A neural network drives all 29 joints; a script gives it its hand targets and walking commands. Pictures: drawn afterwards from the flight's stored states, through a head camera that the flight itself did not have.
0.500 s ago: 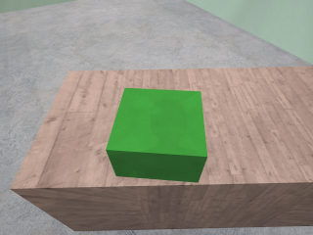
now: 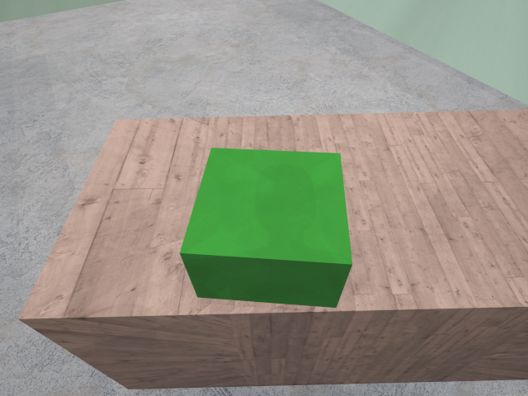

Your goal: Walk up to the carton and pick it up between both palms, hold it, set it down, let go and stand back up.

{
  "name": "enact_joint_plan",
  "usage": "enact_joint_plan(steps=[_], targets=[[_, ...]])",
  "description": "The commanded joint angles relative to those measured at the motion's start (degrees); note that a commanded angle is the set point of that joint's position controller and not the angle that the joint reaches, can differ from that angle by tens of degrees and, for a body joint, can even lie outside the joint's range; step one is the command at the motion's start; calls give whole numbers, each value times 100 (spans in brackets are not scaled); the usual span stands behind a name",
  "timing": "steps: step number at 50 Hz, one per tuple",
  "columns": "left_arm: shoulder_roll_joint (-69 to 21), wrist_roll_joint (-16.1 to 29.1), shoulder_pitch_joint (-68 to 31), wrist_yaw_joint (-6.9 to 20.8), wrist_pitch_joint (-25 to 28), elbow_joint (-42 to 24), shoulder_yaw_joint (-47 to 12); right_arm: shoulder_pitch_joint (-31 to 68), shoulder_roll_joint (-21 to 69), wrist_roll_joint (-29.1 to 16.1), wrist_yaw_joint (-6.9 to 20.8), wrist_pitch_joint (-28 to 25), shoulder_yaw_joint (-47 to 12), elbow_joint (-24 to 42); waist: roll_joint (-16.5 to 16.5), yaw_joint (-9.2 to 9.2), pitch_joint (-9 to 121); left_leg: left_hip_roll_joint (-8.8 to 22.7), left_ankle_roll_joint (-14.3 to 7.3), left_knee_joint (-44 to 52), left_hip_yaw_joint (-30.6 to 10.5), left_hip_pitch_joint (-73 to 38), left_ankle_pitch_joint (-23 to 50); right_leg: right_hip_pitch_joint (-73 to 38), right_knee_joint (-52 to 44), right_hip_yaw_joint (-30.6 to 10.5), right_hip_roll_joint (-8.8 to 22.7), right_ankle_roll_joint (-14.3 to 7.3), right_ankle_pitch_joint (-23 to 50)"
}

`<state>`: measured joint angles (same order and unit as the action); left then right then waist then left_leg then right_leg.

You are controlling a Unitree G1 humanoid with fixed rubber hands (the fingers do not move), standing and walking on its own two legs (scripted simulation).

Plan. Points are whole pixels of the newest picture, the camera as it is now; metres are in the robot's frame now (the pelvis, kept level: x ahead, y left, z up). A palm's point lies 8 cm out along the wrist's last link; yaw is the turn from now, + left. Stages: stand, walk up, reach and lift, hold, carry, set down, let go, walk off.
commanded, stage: stand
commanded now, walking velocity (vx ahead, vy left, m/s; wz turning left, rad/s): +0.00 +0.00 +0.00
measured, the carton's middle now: (270, 223) +0.45 +0.01 -0.06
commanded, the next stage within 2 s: none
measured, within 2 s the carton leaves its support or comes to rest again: neither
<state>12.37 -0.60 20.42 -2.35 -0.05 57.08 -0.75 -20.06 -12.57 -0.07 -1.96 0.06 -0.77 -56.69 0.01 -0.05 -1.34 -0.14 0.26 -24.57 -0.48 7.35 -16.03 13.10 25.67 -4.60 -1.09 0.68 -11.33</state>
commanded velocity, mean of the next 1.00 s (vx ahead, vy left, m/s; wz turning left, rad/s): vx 0.00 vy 0.00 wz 0.00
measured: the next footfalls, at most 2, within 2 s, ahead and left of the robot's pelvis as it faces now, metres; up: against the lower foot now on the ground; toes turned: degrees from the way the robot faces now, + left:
none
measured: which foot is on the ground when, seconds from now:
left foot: down 0.00-1.00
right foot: down 0.00-1.00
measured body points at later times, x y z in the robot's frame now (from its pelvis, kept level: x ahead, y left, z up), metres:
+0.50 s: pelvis +0.01 +0.00 +0.00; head +0.01 +0.00 +0.45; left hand +0.01 +0.24 -0.15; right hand +0.01 -0.24 -0.15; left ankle -0.03 +0.12 -0.74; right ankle +0.03 -0.13 -0.74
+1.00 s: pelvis +0.00 +0.00 +0.00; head +0.00 -0.01 +0.45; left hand +0.00 +0.24 -0.15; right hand -0.02 -0.24 -0.15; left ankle -0.03 +0.12 -0.74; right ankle +0.03 -0.13 -0.74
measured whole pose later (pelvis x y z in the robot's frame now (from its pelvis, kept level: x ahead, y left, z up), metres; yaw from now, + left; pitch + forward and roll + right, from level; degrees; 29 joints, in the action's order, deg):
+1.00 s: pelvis +0.00 +0.00 +0.00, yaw -1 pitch -1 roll +0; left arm 10.9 -0.2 18.3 -3.0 0.1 60.0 -0.7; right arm -20.4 -11.4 -0.2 -2.4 0.3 -0.2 -58.8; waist -0.1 -0.2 -2.0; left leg 0.3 0.6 -23.6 0.3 6.9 -15.3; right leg 13.1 25.0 -5.0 -1.3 0.6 -10.4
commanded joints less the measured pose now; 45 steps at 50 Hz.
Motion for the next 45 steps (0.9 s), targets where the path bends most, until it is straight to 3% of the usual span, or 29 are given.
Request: enact_joint_plan(steps=[1, 9, 11, 13, 14, 16, 20, 21, 22, 25, 45], targets=[[590, 6, 377, -46, 62, -160, 137, -377, -680, 11, -61, -51, 157, 130, 48, -12, -536, 456, -85, 519, -372, 458, 379, 15, -459, -360, 490, -40, 520], [584, 3, 346, -60, 76, -66, 148, -380, -603, 0, -64, -63, 162, 98, -55, 4, -254, 490, -113, 485, -347, 221, 591, -131, -381, -334, 529, -33, 800], [634, 13, 309, -62, 68, -56, 177, -376, -633, 7, -76, -63, 180, 97, 43, -5, -253, 509, -112, 507, -384, 209, 654, -130, -373, -295, 488, -12, 771], [600, 30, 311, -80, 81, -53, 165, -292, -653, -3, -75, -76, 182, 121, -134, -42, -100, 522, -120, 501, -352, 138, 782, -193, -350, -295, 507, -49, 877], [610, 35, 296, -83, 77, -43, 171, -286, -589, -2, -67, -73, 167, 107, 2, -36, -182, 499, -113, 509, -358, 208, 711, -160, -365, -313, 492, -47, 855], [581, 16, 239, -88, 64, -17, 154, -372, -595, -8, -68, -82, 166, 112, 2, 30, -221, 548, -135, 549, -396, 226, 754, -236, -336, -310, 530, -78, 869], [557, 29, 261, -78, 76, 25, 158, -331, -534, -1, -79, -81, 148, 84, -60, -22, -249, 516, -97, 506, -329, 137, 1013, -203, -356, -311, 516, -41, 1111], [532, 33, 258, -81, 74, 18, 157, -353, -555, -19, -86, -81, 148, 88, 102, 14, -240, 544, -111, 493, -323, 128, 1018, -198, -345, -304, 506, -44, 1179], [483, 32, 299, -80, 70, 26, 150, -320, -607, -8, -90, -79, 165, 99, -35, -37, -246, 518, -126, 483, -312, 125, 928, -179, -400, -320, 510, -42, 1084], [566, 13, 290, -78, 52, 45, 174, -337, -509, -7, -84, -61, 179, 43, 19, -28, -363, 499, -120, 589, -303, 193, 532, -116, -447, -341, 481, -42, 691], [498, 41, 129, -110, 78, 118, 146, -415, -512, -8, -85, -28, 185, -35, 28, -15, -381, 514, -57, 588, -320, 325, 251, 53, -519, -439, 495, -33, 213]])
